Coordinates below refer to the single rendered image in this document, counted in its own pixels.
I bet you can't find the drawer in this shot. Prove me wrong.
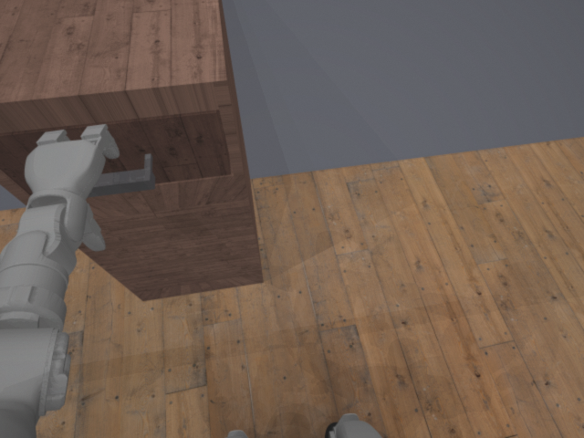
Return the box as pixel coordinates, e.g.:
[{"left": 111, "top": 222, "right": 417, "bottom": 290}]
[{"left": 0, "top": 109, "right": 231, "bottom": 196}]

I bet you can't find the robot left upper arm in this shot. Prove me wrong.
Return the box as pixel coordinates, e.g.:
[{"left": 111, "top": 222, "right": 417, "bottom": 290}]
[{"left": 0, "top": 328, "right": 71, "bottom": 438}]

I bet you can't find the left robot hand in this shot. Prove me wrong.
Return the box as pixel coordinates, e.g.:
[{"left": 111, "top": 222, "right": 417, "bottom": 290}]
[{"left": 25, "top": 124, "right": 120, "bottom": 251}]

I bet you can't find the cabinet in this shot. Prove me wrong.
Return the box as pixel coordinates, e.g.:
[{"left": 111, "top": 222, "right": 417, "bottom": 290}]
[{"left": 0, "top": 0, "right": 264, "bottom": 301}]

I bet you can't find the left robot forearm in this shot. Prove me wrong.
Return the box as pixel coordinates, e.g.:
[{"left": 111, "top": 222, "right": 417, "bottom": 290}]
[{"left": 0, "top": 189, "right": 88, "bottom": 332}]

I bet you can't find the handle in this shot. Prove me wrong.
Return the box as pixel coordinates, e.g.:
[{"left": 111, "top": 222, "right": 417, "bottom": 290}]
[{"left": 88, "top": 154, "right": 155, "bottom": 197}]

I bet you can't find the right robot shin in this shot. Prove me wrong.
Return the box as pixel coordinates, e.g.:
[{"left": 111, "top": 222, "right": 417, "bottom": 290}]
[{"left": 336, "top": 413, "right": 359, "bottom": 427}]

